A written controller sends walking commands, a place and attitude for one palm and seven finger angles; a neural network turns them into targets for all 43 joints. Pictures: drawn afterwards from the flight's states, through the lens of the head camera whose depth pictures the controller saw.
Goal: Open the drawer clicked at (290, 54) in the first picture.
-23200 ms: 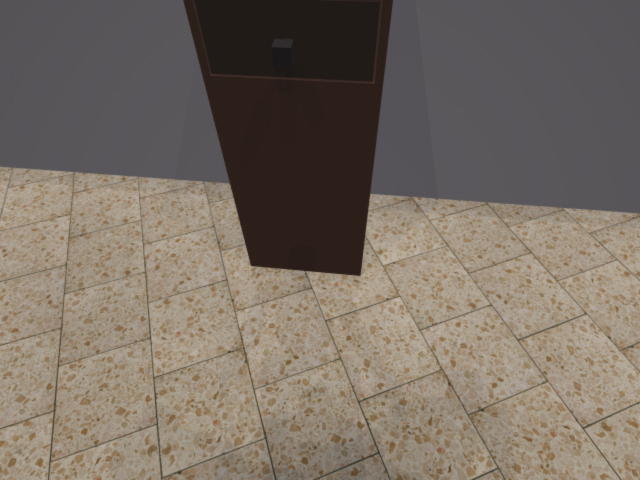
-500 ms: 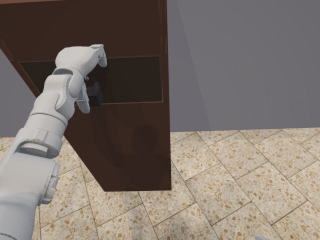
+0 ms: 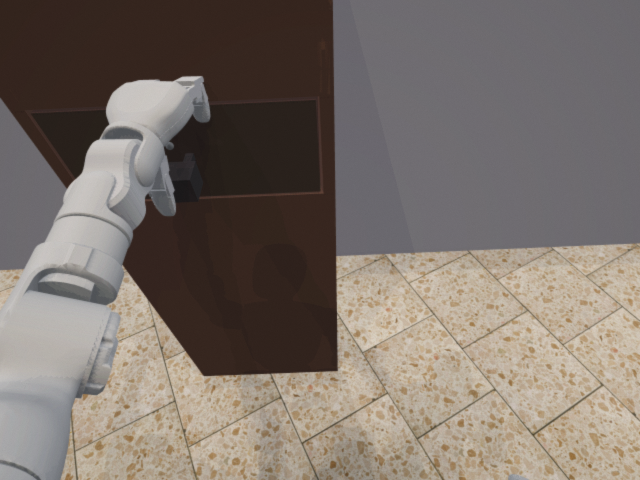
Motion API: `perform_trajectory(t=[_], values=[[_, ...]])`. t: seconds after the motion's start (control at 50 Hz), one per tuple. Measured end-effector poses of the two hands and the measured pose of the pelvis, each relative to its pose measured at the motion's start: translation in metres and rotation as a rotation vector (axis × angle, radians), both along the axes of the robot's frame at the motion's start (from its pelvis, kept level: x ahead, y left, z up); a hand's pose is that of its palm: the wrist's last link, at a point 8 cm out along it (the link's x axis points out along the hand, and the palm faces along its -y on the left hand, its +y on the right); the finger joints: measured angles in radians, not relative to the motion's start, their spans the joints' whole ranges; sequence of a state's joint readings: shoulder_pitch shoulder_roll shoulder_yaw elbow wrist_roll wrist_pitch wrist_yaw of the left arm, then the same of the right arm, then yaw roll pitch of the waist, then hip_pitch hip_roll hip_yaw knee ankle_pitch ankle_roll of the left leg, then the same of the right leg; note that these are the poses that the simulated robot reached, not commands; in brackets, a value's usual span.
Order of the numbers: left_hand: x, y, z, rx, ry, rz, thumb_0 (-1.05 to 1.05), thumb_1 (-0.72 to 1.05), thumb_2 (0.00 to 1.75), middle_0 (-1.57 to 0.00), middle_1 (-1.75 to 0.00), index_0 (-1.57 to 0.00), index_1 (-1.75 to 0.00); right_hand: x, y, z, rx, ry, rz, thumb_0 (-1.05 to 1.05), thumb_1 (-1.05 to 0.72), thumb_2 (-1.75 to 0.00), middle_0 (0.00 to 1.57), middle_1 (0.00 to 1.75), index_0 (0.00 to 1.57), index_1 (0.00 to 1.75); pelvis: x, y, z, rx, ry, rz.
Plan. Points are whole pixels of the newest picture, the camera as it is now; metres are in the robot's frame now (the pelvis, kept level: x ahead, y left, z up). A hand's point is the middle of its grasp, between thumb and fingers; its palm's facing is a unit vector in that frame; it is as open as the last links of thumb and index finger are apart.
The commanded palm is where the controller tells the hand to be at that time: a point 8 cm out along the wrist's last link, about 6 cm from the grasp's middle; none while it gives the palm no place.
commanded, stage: lower the fingers behind the handle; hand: left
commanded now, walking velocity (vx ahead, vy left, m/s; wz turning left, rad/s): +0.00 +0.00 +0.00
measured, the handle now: (185, 173) +0.51 +0.20 +0.11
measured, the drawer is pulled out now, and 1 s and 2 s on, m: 0.00 0.00 0.00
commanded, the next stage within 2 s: lift the fingers back up to retry in 1.38 s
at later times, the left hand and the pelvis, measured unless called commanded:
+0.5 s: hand (173, 146) +0.48 +0.19 +0.18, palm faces +0.08 +0.00 -1.00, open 13.4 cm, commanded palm +0.47 +0.22 +0.18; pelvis -0.02 +0.00 -0.01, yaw +0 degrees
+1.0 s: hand (172, 149) +0.48 +0.19 +0.18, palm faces +0.09 +0.02 -1.00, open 13.6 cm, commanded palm +0.47 +0.23 +0.15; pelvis -0.03 +0.00 -0.01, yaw -1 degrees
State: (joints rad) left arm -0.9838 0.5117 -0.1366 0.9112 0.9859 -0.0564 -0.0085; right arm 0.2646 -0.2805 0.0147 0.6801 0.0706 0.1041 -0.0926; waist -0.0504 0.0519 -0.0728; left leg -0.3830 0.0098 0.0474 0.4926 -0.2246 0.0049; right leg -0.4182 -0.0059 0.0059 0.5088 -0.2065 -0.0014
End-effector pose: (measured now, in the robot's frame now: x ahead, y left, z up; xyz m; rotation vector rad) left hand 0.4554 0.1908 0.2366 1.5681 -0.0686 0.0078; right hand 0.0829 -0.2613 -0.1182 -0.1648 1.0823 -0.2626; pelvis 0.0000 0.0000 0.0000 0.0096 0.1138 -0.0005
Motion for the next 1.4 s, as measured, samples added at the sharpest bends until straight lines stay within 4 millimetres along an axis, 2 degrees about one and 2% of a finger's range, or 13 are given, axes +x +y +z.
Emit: perform_trajectory(t=[0.4,0.66,0.88,1.04,1.4], values=[[0.001,-0.004,-0.002,-0.001,-0.029,0.042,0.00,-0.49,0.30,-0.43,-1.26,-0.35,-1.33,-0.023,-0.002,-0.001,-0.021,0.014,-0.009,0.01,-0.91,-0.90,0.20,0.30,0.20,0.30,-0.011,0.002,-0.005,0.002,0.022,0.000],[0.000,-0.005,-0.003,0.004,-0.029,0.050,0.00,-0.49,0.30,-0.40,-1.26,-0.33,-1.35,-0.043,-0.009,0.000,-0.056,0.017,-0.030,0.01,-0.91,-0.90,0.20,0.30,0.20,0.30,-0.022,0.001,-0.010,0.001,0.035,-0.003],[-0.001,-0.005,-0.005,0.014,-0.036,0.046,0.00,-0.49,0.30,-0.39,-1.26,-0.30,-1.36,-0.055,-0.008,-0.002,-0.061,0.025,-0.047,0.01,-0.91,-0.90,0.20,0.30,0.20,0.30,-0.027,0.002,-0.013,0.002,0.045,-0.011],[-0.002,-0.004,-0.007,0.020,-0.044,0.038,0.00,-0.49,0.30,-0.38,-1.28,-0.29,-1.35,-0.051,-0.005,-0.003,-0.062,0.020,-0.042,0.01,-0.91,-0.90,0.20,0.30,0.20,0.30,-0.029,0.005,-0.014,0.002,0.050,-0.014],[0.000,-0.003,-0.006,0.022,-0.050,0.030,0.00,-0.49,0.30,-0.39,-1.30,-0.31,-1.36,-0.023,0.003,0.000,-0.065,-0.013,-0.009,0.01,-0.91,-0.90,0.20,0.30,0.20,0.30,-0.022,0.009,-0.014,-0.001,0.050,-0.010]])
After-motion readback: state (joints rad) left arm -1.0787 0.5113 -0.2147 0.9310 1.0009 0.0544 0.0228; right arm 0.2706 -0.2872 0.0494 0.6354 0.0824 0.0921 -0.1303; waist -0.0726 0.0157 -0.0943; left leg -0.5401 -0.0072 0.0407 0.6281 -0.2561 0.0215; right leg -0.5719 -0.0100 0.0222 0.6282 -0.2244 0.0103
